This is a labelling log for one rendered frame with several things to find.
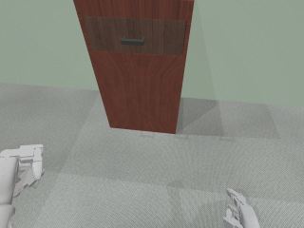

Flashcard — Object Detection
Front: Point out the drawer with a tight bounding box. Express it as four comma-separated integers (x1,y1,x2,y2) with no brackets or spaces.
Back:
83,16,186,56

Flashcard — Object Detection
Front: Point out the handle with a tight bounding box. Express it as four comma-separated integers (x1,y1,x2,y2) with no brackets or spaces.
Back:
121,36,145,46

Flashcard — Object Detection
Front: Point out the robot right hand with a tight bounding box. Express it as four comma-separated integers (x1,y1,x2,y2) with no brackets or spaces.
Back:
223,188,260,228

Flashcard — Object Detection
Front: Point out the robot left forearm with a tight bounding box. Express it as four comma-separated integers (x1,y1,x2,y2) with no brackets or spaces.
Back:
0,204,16,228

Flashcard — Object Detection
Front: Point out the cabinet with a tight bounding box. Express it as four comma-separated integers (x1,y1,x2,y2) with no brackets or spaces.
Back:
73,0,195,134

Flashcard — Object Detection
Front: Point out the robot left hand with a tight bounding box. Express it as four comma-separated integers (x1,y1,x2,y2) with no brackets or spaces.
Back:
0,144,46,205

